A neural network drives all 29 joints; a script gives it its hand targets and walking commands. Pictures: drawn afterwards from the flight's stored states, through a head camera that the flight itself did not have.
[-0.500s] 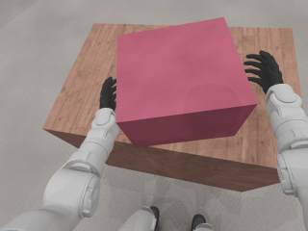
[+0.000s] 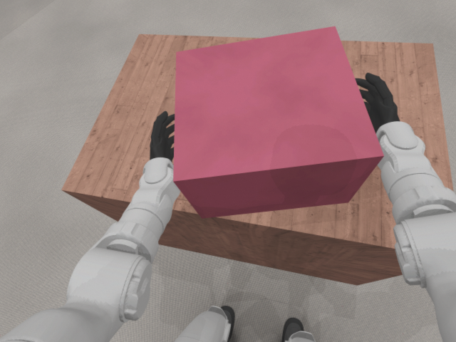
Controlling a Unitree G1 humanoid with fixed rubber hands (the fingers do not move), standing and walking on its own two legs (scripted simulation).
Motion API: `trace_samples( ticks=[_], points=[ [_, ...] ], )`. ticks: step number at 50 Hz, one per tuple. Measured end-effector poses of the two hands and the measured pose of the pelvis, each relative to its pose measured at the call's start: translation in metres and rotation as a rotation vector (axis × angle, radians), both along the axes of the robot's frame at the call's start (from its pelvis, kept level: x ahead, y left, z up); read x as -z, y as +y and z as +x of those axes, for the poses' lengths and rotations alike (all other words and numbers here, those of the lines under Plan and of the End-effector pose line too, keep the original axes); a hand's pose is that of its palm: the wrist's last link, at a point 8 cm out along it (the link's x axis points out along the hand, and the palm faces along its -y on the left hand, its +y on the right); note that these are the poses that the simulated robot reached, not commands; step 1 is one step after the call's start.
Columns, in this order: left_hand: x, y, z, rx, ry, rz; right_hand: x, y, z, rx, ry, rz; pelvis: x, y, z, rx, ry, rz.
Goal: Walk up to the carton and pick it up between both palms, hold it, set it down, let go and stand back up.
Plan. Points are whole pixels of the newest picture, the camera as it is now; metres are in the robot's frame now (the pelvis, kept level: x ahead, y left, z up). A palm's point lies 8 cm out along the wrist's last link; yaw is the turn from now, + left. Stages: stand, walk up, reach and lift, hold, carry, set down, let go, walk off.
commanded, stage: reach and lift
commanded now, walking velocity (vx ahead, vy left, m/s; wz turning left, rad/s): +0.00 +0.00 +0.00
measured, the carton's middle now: (264, 128) +0.48 +0.07 +0.00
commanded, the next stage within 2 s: none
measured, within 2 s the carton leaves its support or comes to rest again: leaves its support in 1.32 s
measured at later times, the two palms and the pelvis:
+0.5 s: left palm (163, 156) +0.38 +0.24 +0.01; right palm (381, 121) +0.51 -0.12 +0.03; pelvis +0.00 +0.00 +0.00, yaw +0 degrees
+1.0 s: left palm (163, 160) +0.37 +0.23 +0.01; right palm (383, 125) +0.50 -0.13 +0.03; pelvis +0.01 +0.00 +0.00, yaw +0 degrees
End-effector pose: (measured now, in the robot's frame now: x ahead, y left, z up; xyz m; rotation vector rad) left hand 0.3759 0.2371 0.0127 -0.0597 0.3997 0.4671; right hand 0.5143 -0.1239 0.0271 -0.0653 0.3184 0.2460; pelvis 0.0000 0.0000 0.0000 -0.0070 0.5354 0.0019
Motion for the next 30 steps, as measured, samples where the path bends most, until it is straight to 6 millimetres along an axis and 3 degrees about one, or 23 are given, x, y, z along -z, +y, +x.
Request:
trace_samples(
  ticks=[30],
  points=[
    [0.0, -0.0018, -0.0007, -0.007, -0.026, 0.001, 0.0016, -0.0003, -0.0007, -0.006, 0.008, 0.0, 0.0002, 0.0, 0.0005, 0.0, 0.003, 0.0]
  ],
)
